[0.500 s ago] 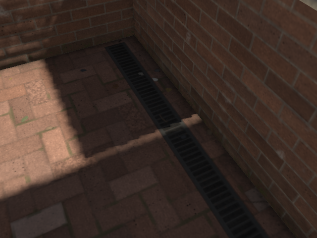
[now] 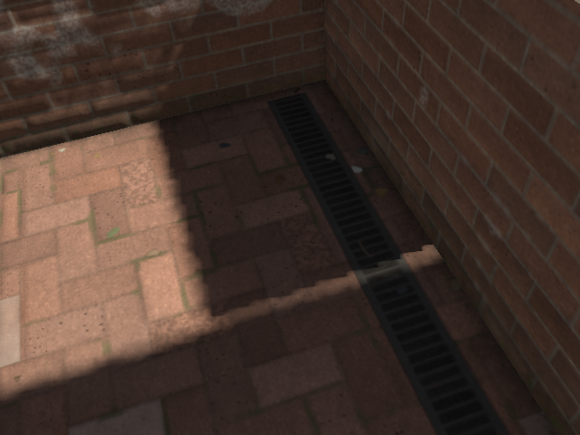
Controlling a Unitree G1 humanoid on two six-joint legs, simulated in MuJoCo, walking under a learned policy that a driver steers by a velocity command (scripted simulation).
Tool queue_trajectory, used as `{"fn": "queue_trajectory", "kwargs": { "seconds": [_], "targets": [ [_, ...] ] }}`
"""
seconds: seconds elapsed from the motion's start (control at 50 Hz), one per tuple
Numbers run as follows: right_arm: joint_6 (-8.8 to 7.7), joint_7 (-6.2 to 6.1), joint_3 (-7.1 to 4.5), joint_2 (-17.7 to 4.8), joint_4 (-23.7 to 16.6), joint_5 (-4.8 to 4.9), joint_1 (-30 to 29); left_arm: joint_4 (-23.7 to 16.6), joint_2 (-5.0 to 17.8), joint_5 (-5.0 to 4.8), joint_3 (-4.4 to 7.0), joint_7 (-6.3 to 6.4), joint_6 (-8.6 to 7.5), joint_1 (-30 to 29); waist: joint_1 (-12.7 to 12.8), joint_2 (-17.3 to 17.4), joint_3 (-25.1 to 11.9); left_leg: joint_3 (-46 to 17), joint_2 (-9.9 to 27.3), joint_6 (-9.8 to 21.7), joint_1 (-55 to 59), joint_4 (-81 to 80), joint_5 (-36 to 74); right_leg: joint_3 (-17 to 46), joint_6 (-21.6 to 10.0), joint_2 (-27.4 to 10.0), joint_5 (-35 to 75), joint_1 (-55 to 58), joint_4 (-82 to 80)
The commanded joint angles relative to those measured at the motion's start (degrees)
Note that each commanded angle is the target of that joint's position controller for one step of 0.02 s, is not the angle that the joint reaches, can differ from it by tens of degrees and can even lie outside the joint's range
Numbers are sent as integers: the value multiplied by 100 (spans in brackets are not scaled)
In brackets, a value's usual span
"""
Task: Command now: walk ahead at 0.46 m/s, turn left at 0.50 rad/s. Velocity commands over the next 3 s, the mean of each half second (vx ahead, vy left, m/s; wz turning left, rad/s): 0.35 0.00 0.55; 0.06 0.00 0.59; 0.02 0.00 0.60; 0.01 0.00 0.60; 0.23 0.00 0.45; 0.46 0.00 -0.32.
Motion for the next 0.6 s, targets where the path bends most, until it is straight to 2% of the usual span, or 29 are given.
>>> {"fn": "queue_trajectory", "kwargs": {
  "seconds": [0.02, 0.06, 0.1, 0.12, 0.14, 0.16, 0.18, 0.2, 0.22, 0.24, 0.26, 0.28, 0.3, 0.32, 0.34, 0.36, 0.38, 0.4, 0.42, 0.44, 0.48, 0.52, 0.6],
  "targets": [
    [33, 74, -14, -128, -581, 30, -571, -120, 684, -7, 197, -16, -112, 280, 127, -852, 450, -3, 264, -160, -1195, -94, 550, 683, -633, -1461, 602, 379, -967],
    [45, 113, 31, -10, -772, -19, -947, -41, 591, 2, 172, -25, -109, 325, 175, -883, 540, 159, 263, -208, -1125, -610, 907, 331, -625, -1413, 993, 283, -935],
    [58, 168, 78, 55, -950, 20, -1270, 14, 658, -10, 174, -14, -116, 260, 143, -976, 586, 361, 300, -183, -755, -1253, 1143, 6, -584, -1389, 1221, 113, -926],
    [58, 193, 83, 30, -1033, 43, -1449, 30, 781, 1, 198, 8, -99, 228, 192, -925, 600, 513, 309, -158, -545, -1552, 1147, -136, -563, -1378, 1224, 52, -987],
    [69, 220, 82, 4, -1107, 40, -1581, 103, 764, -14, 185, 34, -61, 307, 208, -886, 595, 590, 280, -85, -418, -1746, 1043, -173, -549, -1433, 1211, 178, -1023],
    [82, 230, 100, 10, -1190, -1, -1728, 168, 806, -16, 188, 53, -53, 357, 231, -869, 654, 653, 264, 8, -369, -1943, 927, -213, -543, -1524, 1334, 329, -1011],
    [89, 221, 70, -29, -1196, 5, -1684, 221, 839, -15, 191, 69, 3, 390, 181, -830, 640, 711, 210, 84, -339, -2116, 765, -311, -505, -1534, 1643, 588, -833],
    [100, 199, 105, 14, -1227, -53, -1699, 320, 856, -56, 174, 96, 25, 502, 158, -850, 560, 808, 106, 220, -212, -2255, 543, -328, -523, -1666, 2190, 852, -618],
    [91, 163, 90, -3, -1205, -76, -1571, 368, 942, -41, 179, 120, 69, 463, 45, -862, 493, 912, -75, 324, 32, -2402, 280, -485, -468, -1657, 3467, 1024, -124],
    [53, 105, 55, -87, -1113, -95, -1221, 395, 1064, -27, 188, 157, 139, 453, -119, -902, 248, 1043, -353, 416, 482, -2515, -79, -597, -416, -1637, 4693, 1147, 669],
    [-34, 26, -12, -186, -865, -105, -461, 385, 1202, -55, 211, 146, 191, 435, -394, -829, -224, 1076, -636, 535, 1409, -2688, 98, -698, -342, -1526, 5246, 933, 1801],
    [-126, -91, -106, -392, -538, -170, 464, 276, 1205, -93, 202, 127, 211, 333, -807, -585, -834, 785, -581, 640, 2693, -3195, 768, -814, -98, -1284, 4176, 254, 3260],
    [-158, -204, -258, -977, -484, -200, 798, 1, 596, -112, 62, 71, 219, 616, -584, 336, -1558, -1098, 989, 937, 4561, -2952, 1411, -659, 153, -891, 114, -1683, 5038],
    [-99, -262, -403, -1560, -763, 50, 690, -297, 648, -155, 81, 63, 265, 757, -453, 1006, -2385, -3794, 2366, 1847, 5349, -3326, 3615, 67, 410, 102, -2649, -2971, 6763],
    [-42, -338, -397, -1369, -680, 185, 809, -350, 864, -108, 135, 89, 297, 143, -597, -40, -2072, -2779, 1993, 1687, 5056, -3263, 4948, 836, 374, -249, -1951, -3209, 6793],
    [-72, -375, -325, -1076, -627, 201, 483, -402, 680, -189, 53, 88, 276, -152, -450, 26, -1331, -1904, 1812, 1626, 4280, -3243, 5743, 772, 343, -376, -1440, -3231, 6651],
    [-69, -381, -249, -771, -640, 180, 187, -279, 645, -136, 34, 85, 273, -98, -192, -215, -864, -1448, 1431, 1272, 3578, -3414, 5351, 843, 283, -556, -1193, -3063, 6108],
    [-68, -400, -185, -594, -652, 225, 19, -271, 684, -7, 44, 77, 356, -95, -19, -148, -596, -1256, 1119, 1056, 3035, -3570, 5046, 877, 305, -613, -1079, -2831, 5782],
    [-33, -387, -142, -502, -655, 249, -100, -257, 709, 59, 52, 41, 452, 43, 117, -94, -576, -1051, 909, 924, 2707, -3692, 4857, 876, 335, -597, -994, -2566, 5546],
    [-61, -378, -145, -535, -628, 278, -38, -265, 740, 105, 73, 17, 547, 54, 177, -60, -598, -1018, 811, 832, 2508, -3733, 5059, 865, 379, -537, -911, -2432, 5403],
    [-66, -377, -194, -687, -607, 267, 49, -295, 647, 77, 57, -13, 649, 11, 203, -36, -651, -958, 684, 752, 2418, -3776, 5157, 840, 467, -483, -754, -2534, 5177],
    [-44, -395, -225, -763, -602, 257, 199, -384, 646, 71, 55, 3, 708, -283, 97, -34, -628, -1063, 629, 618, 2374, -3850, 4822, 864, 494, -465, -490, -2740, 4988],
    [45, -460, -228, -759, -573, 262, 560, -583, 793, 58, 90, 52, 787, -941, -138, 50, -446, -1561, 623, 415, 2583, -3966, 3791, 1030, 502, -418, -165, -3267, 4652]
  ]
}}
